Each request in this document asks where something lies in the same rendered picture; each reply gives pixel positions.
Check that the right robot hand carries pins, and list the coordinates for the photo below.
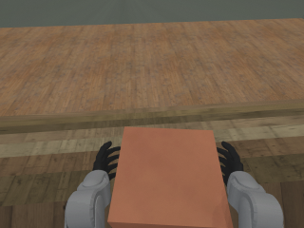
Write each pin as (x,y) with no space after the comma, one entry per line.
(232,162)

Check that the left robot forearm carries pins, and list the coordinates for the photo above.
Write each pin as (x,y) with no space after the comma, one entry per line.
(85,208)

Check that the carton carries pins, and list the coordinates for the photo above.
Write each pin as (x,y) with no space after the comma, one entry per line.
(168,178)

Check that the left robot hand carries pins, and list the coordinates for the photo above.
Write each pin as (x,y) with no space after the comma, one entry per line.
(102,159)

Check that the right robot forearm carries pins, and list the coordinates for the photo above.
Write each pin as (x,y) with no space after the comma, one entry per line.
(255,207)

